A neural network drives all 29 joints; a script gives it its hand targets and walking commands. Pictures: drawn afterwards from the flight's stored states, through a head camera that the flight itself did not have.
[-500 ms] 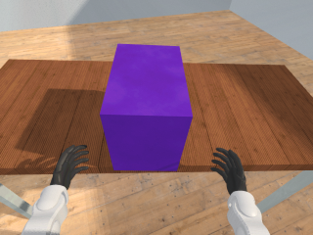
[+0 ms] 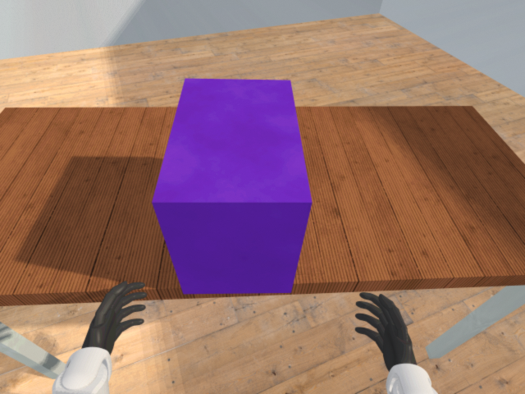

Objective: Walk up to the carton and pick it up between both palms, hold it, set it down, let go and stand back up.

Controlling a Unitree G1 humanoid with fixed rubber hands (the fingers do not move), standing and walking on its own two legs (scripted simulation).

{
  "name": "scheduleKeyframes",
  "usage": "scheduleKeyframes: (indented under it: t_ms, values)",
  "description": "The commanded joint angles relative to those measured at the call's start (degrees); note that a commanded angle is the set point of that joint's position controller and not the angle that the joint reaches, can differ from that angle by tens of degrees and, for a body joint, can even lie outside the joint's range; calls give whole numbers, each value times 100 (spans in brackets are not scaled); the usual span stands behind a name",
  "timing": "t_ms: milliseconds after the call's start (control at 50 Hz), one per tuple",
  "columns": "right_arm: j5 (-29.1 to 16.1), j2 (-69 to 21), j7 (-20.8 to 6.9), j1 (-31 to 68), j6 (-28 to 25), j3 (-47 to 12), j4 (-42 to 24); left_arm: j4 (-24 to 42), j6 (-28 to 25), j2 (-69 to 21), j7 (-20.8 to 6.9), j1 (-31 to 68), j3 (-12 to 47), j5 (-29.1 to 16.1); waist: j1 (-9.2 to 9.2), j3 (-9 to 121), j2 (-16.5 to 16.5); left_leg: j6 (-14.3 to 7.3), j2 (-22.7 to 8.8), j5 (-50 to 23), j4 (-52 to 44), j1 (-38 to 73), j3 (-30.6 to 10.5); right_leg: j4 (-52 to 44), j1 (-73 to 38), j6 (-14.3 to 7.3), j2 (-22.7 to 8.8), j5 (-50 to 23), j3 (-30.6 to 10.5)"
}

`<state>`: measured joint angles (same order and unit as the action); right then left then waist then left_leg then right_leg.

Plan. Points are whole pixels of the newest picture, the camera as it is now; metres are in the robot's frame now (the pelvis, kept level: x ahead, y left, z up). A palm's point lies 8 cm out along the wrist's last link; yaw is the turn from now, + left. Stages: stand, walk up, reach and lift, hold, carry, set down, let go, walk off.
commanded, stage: set down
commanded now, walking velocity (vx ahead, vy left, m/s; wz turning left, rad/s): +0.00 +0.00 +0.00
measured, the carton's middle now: (237, 185) +0.44 +0.07 +0.05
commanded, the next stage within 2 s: let go in 1.10 s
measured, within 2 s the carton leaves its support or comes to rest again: neither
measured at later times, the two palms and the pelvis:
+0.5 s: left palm (117, 360) +0.17 +0.22 -0.05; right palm (405, 374) +0.17 -0.21 -0.06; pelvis +0.00 +0.00 +0.00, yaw +0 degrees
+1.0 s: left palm (120, 377) +0.15 +0.22 -0.08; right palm out of the picture +0.15 -0.22 -0.09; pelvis +0.00 +0.00 +0.00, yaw -1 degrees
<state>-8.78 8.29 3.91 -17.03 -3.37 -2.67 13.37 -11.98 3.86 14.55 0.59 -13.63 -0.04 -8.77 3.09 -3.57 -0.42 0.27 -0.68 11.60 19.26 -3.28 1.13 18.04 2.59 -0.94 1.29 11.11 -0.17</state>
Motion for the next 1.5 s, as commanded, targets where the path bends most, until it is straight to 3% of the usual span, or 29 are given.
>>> scheduleKeyframes:
  t_ms: [0,40,60,80,140,160,180,280,300,320,340,360,380,400,440,480,500,520,580,620,640,660,680,740,800,820,840,940,1480]
  values:
    - [69,454,-54,452,-517,238,-1012,1046,-414,747,70,503,-297,20,-22,670,-3,172,129,-1606,-175,-43,181,-271,-140,35,-54,-1244,-106]
    - [84,538,-80,446,-586,250,-898,1071,-448,782,90,519,-305,86,-6,722,-80,204,126,-1716,-154,-64,194,-244,-153,34,-54,-1356,-97]
    - [156,575,-124,232,-564,200,-278,536,-370,588,94,234,-215,242,-48,430,-195,257,96,-1711,-171,13,154,-264,-38,-13,-22,-1244,-67]
    - [140,540,-126,477,-634,266,-667,905,-443,718,82,504,-261,165,-19,676,-119,223,113,-1714,-123,22,206,-265,-63,14,-37,-1258,-86]
    - [135,564,-152,552,-643,261,-484,806,-412,713,126,532,-211,156,-62,612,-102,220,128,-1515,-103,-73,222,-219,-36,27,-67,-1235,-93]
    - [218,698,-205,423,-613,243,63,408,-315,602,145,406,-185,315,-57,535,-230,273,100,-1547,-116,-19,191,-222,25,-19,-42,-1166,-68]
    - [118,615,-201,743,-688,339,-560,997,-398,770,163,712,-235,161,-3,858,-142,218,111,-1551,-61,-71,242,-174,-61,20,-59,-1213,-70]
    - [315,755,-267,518,-666,300,608,94,-250,496,130,345,-112,473,-135,500,-276,281,85,-1656,-5,71,197,-165,110,-29,-36,-1227,-39]
    - [229,727,-262,734,-742,402,72,603,-324,593,137,545,-184,332,-87,763,-218,270,88,-1702,25,53,231,-148,1,-8,-30,-1261,-53]
    - [354,805,-297,595,-656,329,860,-75,-178,385,134,340,-86,498,-173,350,-327,318,78,-1553,-12,21,204,-193,182,-72,-14,-1033,-14]
    - [282,782,-296,804,-708,427,321,383,-221,531,126,528,-187,392,-71,646,-204,270,67,-1602,18,41,219,-158,98,-37,-16,-1051,-9]
    - [395,795,-303,744,-667,398,763,-65,-141,392,111,432,-90,481,-180,410,-153,272,88,-1495,27,-11,236,-165,180,-42,-19,-1061,-30]
    - [334,769,-304,868,-751,423,299,406,-222,525,123,583,-199,424,-86,738,-95,242,109,-1508,60,-11,266,-114,38,-8,-47,-1164,-54]
    - [461,786,-298,664,-706,398,864,-214,-143,410,88,315,-111,524,-180,411,-40,242,117,-1507,56,-29,251,-119,115,-7,-42,-1256,-55]
    - [449,875,-346,952,-767,502,725,87,-177,463,119,629,-160,508,-110,601,-113,263,84,-1429,64,-56,263,-84,128,-10,-12,-1054,-7]
    - [601,891,-383,1023,-722,488,1134,-360,-60,348,113,591,-116,595,-145,434,-56,252,79,-1245,31,-83,257,-109,222,-22,-1,-860,22]
    - [490,871,-394,1163,-799,568,534,213,-177,519,174,798,-195,453,-59,706,-1,219,70,-1245,27,-171,282,-56,83,9,5,-880,5]
    - [597,840,-406,1021,-743,501,1142,-389,-98,342,163,620,-51,541,-180,369,1,207,71,-1118,13,-192,275,-76,228,-14,-12,-799,-16]
    - [679,863,-454,1103,-734,561,1394,-570,-57,339,157,722,-106,634,-157,385,-37,199,60,-980,29,-229,297,-56,252,-8,-36,-731,-30]
    - [646,859,-468,1235,-832,627,1001,-191,-153,447,209,844,-142,505,-118,651,94,175,60,-995,54,-281,332,12,136,37,-6,-800,-22]
    - [730,870,-468,1065,-785,573,1469,-702,-73,338,191,628,-68,585,-174,394,102,175,64,-980,46,-257,306,3,215,22,-34,-847,-26]
    - [681,881,-458,1230,-825,628,1035,-240,-128,461,203,849,-186,500,-91,683,148,159,68,-1017,46,-224,316,29,98,45,-38,-923,-46]
    - [771,879,-466,1055,-756,623,1673,-794,-18,328,181,641,-95,643,-191,340,54,193,64,-887,40,-234,317,-5,243,16,-43,-796,-38]
    - [731,842,-496,1223,-792,648,1421,-569,19,367,210,790,-132,590,-109,472,97,160,27,-853,13,-239,345,-4,245,25,-32,-622,-9]
    - [928,842,-489,1025,-755,677,2099,-1067,161,289,159,615,-99,734,-190,388,31,178,37,-899,17,-68,329,-15,318,11,-20,-687,16]
    - [832,857,-487,1272,-833,752,1456,-395,76,431,196,927,-198,617,-97,734,8,172,28,-982,34,-64,336,26,181,31,-11,-728,26]
    - [879,823,-490,1065,-814,730,1938,-859,138,335,189,650,-87,695,-202,429,12,182,20,-1018,55,-49,336,23,329,15,-19,-792,18]
    - [949,820,-499,1089,-892,735,2048,-840,148,330,197,720,-109,725,-200,507,-58,203,26,-1103,106,80,341,35,456,16,-20,-826,53]
    - [1000,832,-473,1105,-1006,756,2160,-957,195,321,107,822,-141,801,-184,500,41,183,56,-1160,214,188,342,70,518,45,-44,-1051,33]
